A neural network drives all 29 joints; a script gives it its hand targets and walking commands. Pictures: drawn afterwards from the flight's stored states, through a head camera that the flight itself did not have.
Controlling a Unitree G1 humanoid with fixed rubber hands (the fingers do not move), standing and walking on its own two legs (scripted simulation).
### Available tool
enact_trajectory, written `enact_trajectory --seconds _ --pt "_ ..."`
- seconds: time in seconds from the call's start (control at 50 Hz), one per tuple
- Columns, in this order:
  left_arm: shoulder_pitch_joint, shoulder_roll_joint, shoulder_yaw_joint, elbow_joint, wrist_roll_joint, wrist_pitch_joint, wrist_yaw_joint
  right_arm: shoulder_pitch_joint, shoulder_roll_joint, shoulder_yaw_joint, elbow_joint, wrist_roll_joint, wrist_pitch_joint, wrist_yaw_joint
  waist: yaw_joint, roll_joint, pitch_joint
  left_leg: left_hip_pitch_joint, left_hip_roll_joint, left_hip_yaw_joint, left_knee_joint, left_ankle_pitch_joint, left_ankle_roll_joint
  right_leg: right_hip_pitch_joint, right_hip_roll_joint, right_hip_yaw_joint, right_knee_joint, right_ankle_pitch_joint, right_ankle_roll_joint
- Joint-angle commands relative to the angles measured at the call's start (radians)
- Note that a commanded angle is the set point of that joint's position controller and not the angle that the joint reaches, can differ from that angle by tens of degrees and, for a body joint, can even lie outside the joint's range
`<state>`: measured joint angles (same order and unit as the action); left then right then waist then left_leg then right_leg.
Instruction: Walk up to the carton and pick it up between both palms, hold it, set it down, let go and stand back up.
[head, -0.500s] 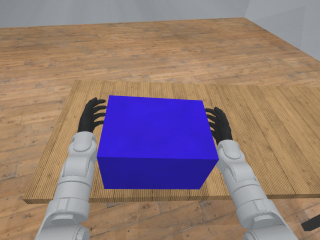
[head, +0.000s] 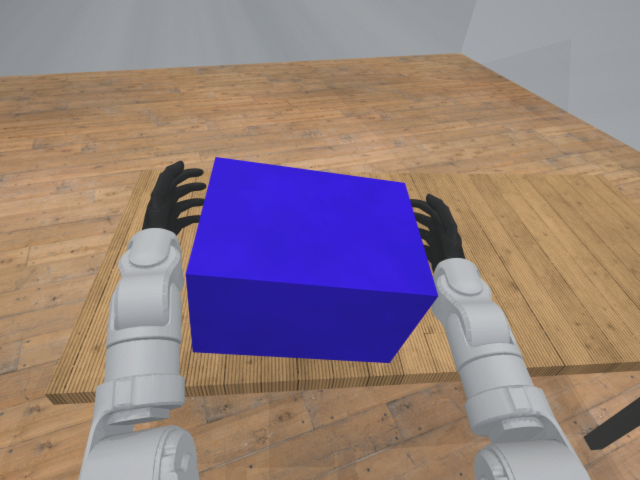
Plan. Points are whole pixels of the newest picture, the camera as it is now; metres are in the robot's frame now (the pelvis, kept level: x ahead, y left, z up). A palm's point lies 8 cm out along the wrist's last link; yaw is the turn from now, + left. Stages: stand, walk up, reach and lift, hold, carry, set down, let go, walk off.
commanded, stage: reach and lift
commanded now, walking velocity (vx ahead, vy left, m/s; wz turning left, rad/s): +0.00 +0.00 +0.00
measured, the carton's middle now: (304, 262) +0.36 +0.02 +0.11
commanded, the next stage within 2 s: hold in 0.86 s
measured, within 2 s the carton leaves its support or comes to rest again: neither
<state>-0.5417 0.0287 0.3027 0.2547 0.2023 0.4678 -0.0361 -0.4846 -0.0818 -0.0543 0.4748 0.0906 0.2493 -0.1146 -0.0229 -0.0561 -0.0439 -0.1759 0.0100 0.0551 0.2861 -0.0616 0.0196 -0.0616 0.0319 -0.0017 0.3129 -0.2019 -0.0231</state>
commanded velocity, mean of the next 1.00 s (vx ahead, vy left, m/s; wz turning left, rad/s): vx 0.00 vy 0.00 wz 0.00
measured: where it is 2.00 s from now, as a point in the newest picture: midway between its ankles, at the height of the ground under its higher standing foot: outside the picture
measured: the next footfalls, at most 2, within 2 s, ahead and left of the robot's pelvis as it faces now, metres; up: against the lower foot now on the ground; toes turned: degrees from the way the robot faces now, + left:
none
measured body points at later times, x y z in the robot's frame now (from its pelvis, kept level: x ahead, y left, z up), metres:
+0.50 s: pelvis +0.00 +0.01 +0.00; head -0.03 +0.05 +0.45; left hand +0.39 +0.17 +0.17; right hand +0.37 -0.18 +0.13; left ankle +0.06 +0.11 -0.75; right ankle -0.02 -0.10 -0.75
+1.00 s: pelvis +0.02 -0.01 +0.00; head -0.02 +0.02 +0.45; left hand +0.38 +0.19 +0.18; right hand +0.38 -0.17 +0.15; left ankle +0.06 +0.11 -0.75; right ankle -0.02 -0.10 -0.75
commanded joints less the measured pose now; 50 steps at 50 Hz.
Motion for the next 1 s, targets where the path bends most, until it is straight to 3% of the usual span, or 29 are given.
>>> enact_trajectory --seconds 0.0,0.04,0.08,0.12,0.14,0.16,0.2,0.22,0.24,0.28,0.3,0.32,0.34,0.4,0.42,0.44,0.48,0.5,0.54,0.56,0.62,0.64,0.7,0.74,0.78,0.84,0.88,0.96,0.98 --pt "-0.542 -0.528 -0.413 0.0 -0.084 0.012 -0.157 -0.804 0.485 0.239 -0.172 0.003 -0.088 0.124 -0.047 0.039 -0.3 0.348 -0.004 -0.009 -0.019 -0.079 0.012 -0.18 -0.018 -0.033 -0.117 -0.042 0.05" --pt "-0.602 -0.567 -0.487 -0.038 -0.132 -0.007 -0.144 -0.892 0.489 0.255 -0.229 0.015 -0.13 0.129 -0.066 0.091 -0.362 0.379 -0.006 -0.023 -0.002 -0.037 -0.012 -0.195 -0.01 -0.052 -0.105 0.018 0.041" --pt "-0.602 -0.599 -0.528 -0.035 -0.16 -0.028 -0.13 -0.939 0.514 0.267 -0.268 0.022 -0.151 0.124 -0.063 0.091 -0.422 0.402 0.003 -0.043 0.016 0.025 -0.021 -0.188 -0.002 -0.052 -0.102 0.075 0.043" --pt "-0.607 -0.587 -0.523 -0.032 -0.144 -0.023 -0.116 -0.95 0.513 0.274 -0.252 0.032 -0.147 0.126 -0.061 0.114 -0.422 0.415 -0.002 -0.051 0.016 0.011 -0.022 -0.217 -0.009 -0.06 -0.108 0.051 0.042" --pt "-0.618 -0.578 -0.517 -0.037 -0.127 -0.026 -0.107 -0.861 0.493 0.218 -0.145 0.005 -0.135 0.128 -0.089 0.127 -0.362 0.425 0.009 -0.06 -0.003 -0.037 -0.035 -0.232 -0.009 -0.062 -0.108 0.011 0.041" --pt "-0.565 -0.592 -0.518 -0.024 -0.125 -0.014 -0.108 -0.866 0.472 0.231 -0.176 0.018 -0.139 0.129 -0.089 0.135 -0.354 0.431 0.001 -0.055 0.0 -0.026 -0.032 -0.213 -0.012 -0.059 -0.117 0.024 0.042" --pt "-0.565 -0.592 -0.516 -0.024 -0.115 -0.011 -0.104 -0.847 0.47 0.22 -0.145 0.012 -0.128 0.14 -0.106 0.098 -0.33 0.441 0.015 -0.069 -0.013 -0.029 -0.034 -0.218 -0.005 -0.069 -0.117 0.024 0.043" --pt "-0.524 -0.587 -0.504 -0.063 -0.116 -0.002 -0.106 -0.847 0.495 0.272 -0.194 0.044 -0.132 0.133 -0.069 0.083 -0.362 0.446 0.001 -0.055 0.001 0.05 -0.02 -0.174 -0.004 -0.061 -0.118 0.098 0.049" --pt "-0.571 -0.588 -0.524 -0.085 -0.118 -0.007 -0.101 -0.836 0.472 0.245 -0.18 0.032 -0.132 0.137 -0.097 0.103 -0.352 0.468 0.009 -0.062 -0.003 0.035 -0.035 -0.194 -0.008 -0.062 -0.115 0.088 0.044" --pt "-0.612 -0.588 -0.545 -0.092 -0.119 -0.006 -0.088 -0.894 0.476 0.262 -0.211 0.048 -0.141 0.146 -0.084 0.13 -0.356 0.453 0.016 -0.075 0.009 0.041 -0.048 -0.198 -0.001 -0.071 -0.106 0.085 0.039" --pt "-0.55 -0.592 -0.537 -0.065 -0.117 0.005 -0.085 -0.915 0.467 0.279 -0.239 0.062 -0.145 0.143 -0.075 0.103 -0.342 0.445 0.016 -0.079 0.005 0.049 -0.042 -0.193 -0.001 -0.066 -0.116 0.092 0.045" --pt "-0.566 -0.588 -0.54 -0.093 -0.12 0.005 -0.082 -0.943 0.467 0.305 -0.269 0.083 -0.144 0.152 -0.042 0.123 -0.35 0.417 0.01 -0.075 0.002 0.033 -0.044 -0.18 0.0 -0.059 -0.111 0.072 0.037" --pt "-0.559 -0.609 -0.566 -0.131 -0.139 0.005 -0.063 -0.919 0.472 0.313 -0.301 0.095 -0.147 0.156 -0.052 0.123 -0.378 0.433 0.012 -0.087 0.013 0.079 -0.054 -0.176 0.015 -0.071 -0.101 0.102 0.037" --pt "-0.549 -0.559 -0.506 -0.098 -0.101 0.043 -0.062 -0.893 0.446 0.298 -0.206 0.094 -0.115 0.157 -0.035 0.092 -0.318 0.444 0.023 -0.074 -0.004 0.057 -0.038 -0.209 0.007 -0.064 -0.114 0.066 0.034" --pt "-0.506 -0.553 -0.484 -0.091 -0.084 0.055 -0.057 -0.946 0.462 0.338 -0.262 0.114 -0.113 0.16 0.009 0.083 -0.313 0.432 0.018 -0.064 -0.004 0.06 -0.03 -0.199 0.008 -0.061 -0.121 0.057 0.036" --pt "-0.486 -0.533 -0.456 -0.095 -0.073 0.064 -0.059 -0.916 0.458 0.34 -0.243 0.121 -0.107 0.163 0.021 0.052 -0.327 0.446 0.024 -0.065 -0.007 0.056 -0.02 -0.189 0.011 -0.059 -0.124 0.07 0.035" --pt "-0.483 -0.551 -0.496 -0.198 -0.116 0.061 -0.051 -0.924 0.482 0.385 -0.357 0.161 -0.12 0.157 0.023 0.039 -0.432 0.479 0.015 -0.062 0.03 0.18 -0.022 -0.152 0.017 -0.054 -0.105 0.197 0.04" --pt "-0.511 -0.572 -0.52 -0.218 -0.13 0.06 -0.05 -0.93 0.472 0.387 -0.385 0.17 -0.121 0.149 0.003 0.029 -0.469 0.521 0.02 -0.071 0.043 0.253 -0.032 -0.154 0.021 -0.053 -0.099 0.257 0.047" --pt "-0.503 -0.556 -0.509 -0.189 -0.131 0.067 -0.058 -0.942 0.467 0.375 -0.373 0.158 -0.104 0.141 -0.002 0.007 -0.404 0.475 0.016 -0.069 0.033 0.199 -0.028 -0.171 0.016 -0.053 -0.102 0.216 0.054" --pt "-0.533 -0.549 -0.514 -0.216 -0.121 0.07 -0.062 -0.867 0.47 0.359 -0.313 0.146 -0.09 0.134 -0.022 0.041 -0.39 0.495 0.014 -0.061 0.042 0.202 -0.041 -0.172 0.014 -0.055 -0.107 0.224 0.046" --pt "-0.464 -0.477 -0.456 -0.131 -0.09 0.112 -0.096 -0.893 0.453 0.339 -0.305 0.121 -0.065 0.119 -0.026 0.015 -0.301 0.437 -0.002 -0.031 0.015 0.079 -0.001 -0.162 -0.009 -0.035 -0.127 0.169 0.061" --pt "-0.463 -0.465 -0.445 -0.156 -0.083 0.112 -0.104 -0.868 0.442 0.335 -0.288 0.123 -0.059 0.119 -0.016 0.009 -0.315 0.427 0.007 -0.035 0.006 0.096 -0.002 -0.127 -0.008 -0.034 -0.123 0.181 0.058" --pt "-0.538 -0.55 -0.56 -0.323 -0.132 0.099 -0.106 -0.859 0.458 0.353 -0.385 0.173 -0.072 0.108 -0.068 0.114 -0.451 0.524 -0.001 -0.053 0.058 0.265 -0.049 -0.107 -0.001 -0.049 -0.088 0.362 0.057" --pt "-0.569 -0.537 -0.578 -0.315 -0.166 0.084 -0.101 -0.88 0.479 0.378 -0.435 0.172 -0.066 0.085 -0.081 0.105 -0.465 0.499 -0.014 -0.055 0.077 0.289 -0.052 -0.093 -0.008 -0.038 -0.08 0.429 0.068" --pt "-0.492 -0.499 -0.55 -0.295 -0.139 0.097 -0.112 -0.835 0.476 0.377 -0.41 0.165 -0.044 0.071 -0.068 0.086 -0.394 0.491 -0.021 -0.048 0.064 0.252 -0.033 -0.099 -0.019 -0.03 -0.087 0.417 0.075" --pt "-0.47 -0.432 -0.485 -0.242 -0.086 0.137 -0.15 -0.768 0.409 0.313 -0.301 0.134 0.001 0.065 -0.099 0.102 -0.253 0.437 -0.018 -0.033 0.027 0.116 -0.02 -0.119 -0.021 -0.038 -0.103 0.28 0.07" --pt "-0.457 -0.455 -0.489 -0.308 -0.076 0.153 -0.162 -0.713 0.411 0.324 -0.312 0.148 0.023 0.061 -0.09 0.099 -0.253 0.445 -0.014 -0.026 0.024 0.191 -0.026 -0.058 -0.013 -0.039 -0.097 0.323 0.064" --pt "-0.423 -0.505 -0.592 -0.489 -0.177 0.138 -0.144 -0.827 0.479 0.487 -0.666 0.25 -0.015 0.037 -0.057 0.075 -0.514 0.505 -0.03 -0.039 0.111 0.445 -0.05 0.06 0.0 -0.025 -0.045 0.66 0.085" --pt "-0.447 -0.475 -0.573 -0.476 -0.158 0.14 -0.144 -0.83 0.466 0.487 -0.645 0.248 0.0 0.032 -0.046 0.097 -0.458 0.493 -0.03 -0.045 0.108 0.418 -0.054 0.014 -0.002 -0.029 -0.04 0.636 0.085"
